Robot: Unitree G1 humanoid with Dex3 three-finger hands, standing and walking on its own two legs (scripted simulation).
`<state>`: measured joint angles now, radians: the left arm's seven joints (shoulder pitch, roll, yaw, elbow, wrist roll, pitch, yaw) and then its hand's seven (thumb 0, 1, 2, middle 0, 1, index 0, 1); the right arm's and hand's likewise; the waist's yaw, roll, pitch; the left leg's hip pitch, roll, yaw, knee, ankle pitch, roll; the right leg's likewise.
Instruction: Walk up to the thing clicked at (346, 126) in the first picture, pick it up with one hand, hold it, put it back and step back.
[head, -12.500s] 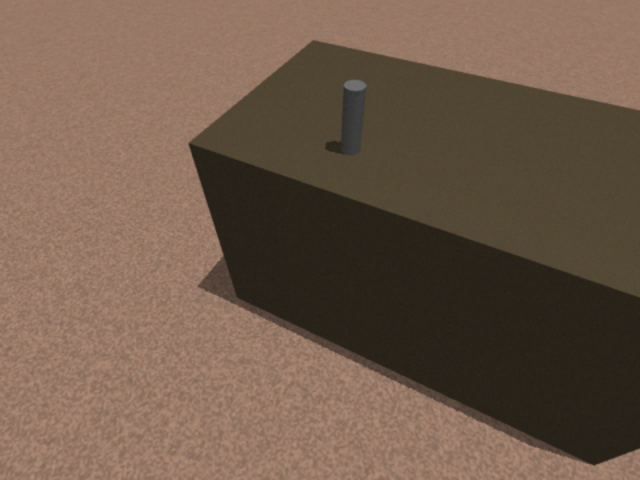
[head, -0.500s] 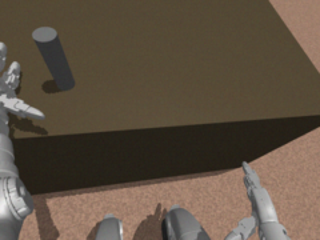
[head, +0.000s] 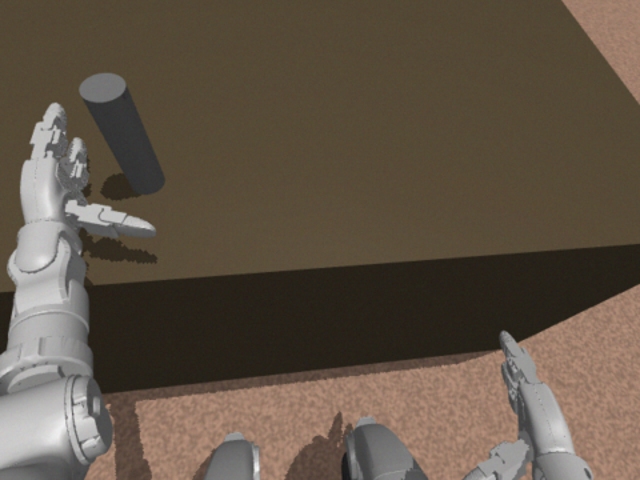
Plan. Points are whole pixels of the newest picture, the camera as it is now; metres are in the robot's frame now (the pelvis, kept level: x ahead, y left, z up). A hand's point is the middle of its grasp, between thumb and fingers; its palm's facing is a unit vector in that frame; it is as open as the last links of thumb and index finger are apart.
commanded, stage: close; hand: left
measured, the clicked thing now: (128, 141) +0.51 +0.20 +0.08
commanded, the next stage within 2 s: settle in 1.08 s
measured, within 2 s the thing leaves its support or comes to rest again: leaves its support in 1.54 s
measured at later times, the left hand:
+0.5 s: hand (131, 155) +0.50 +0.20 +0.07, palm faces +0.15 -0.99 +0.01, open 15.1 cm
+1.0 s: hand (136, 152) +0.50 +0.20 +0.07, palm faces +0.14 -0.99 +0.00, open 6.5 cm
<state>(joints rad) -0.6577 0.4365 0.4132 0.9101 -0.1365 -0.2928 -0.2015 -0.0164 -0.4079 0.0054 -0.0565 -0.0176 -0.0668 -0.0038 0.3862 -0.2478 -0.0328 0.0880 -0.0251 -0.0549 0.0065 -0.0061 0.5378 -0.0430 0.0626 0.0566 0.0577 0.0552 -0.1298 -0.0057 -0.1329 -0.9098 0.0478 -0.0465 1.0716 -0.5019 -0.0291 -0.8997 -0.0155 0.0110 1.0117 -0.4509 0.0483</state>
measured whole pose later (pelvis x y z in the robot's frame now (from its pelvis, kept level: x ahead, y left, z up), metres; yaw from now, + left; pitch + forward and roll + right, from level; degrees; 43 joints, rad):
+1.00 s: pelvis +0.00 +0.00 -0.01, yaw -1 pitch +22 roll -2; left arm -0.79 0.46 0.42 1.03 -0.09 -0.35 -0.10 -0.01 0.09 0.67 -0.97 -0.86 -1.05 -0.86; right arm 0.37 -0.25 -0.05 0.02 -0.03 0.02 0.03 -0.01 0.52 -0.04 0.06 0.06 0.06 0.05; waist -0.18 0.01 -0.15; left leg -0.96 0.06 -0.04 1.10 -0.51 -0.03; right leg -0.96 0.00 0.02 1.04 -0.46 0.05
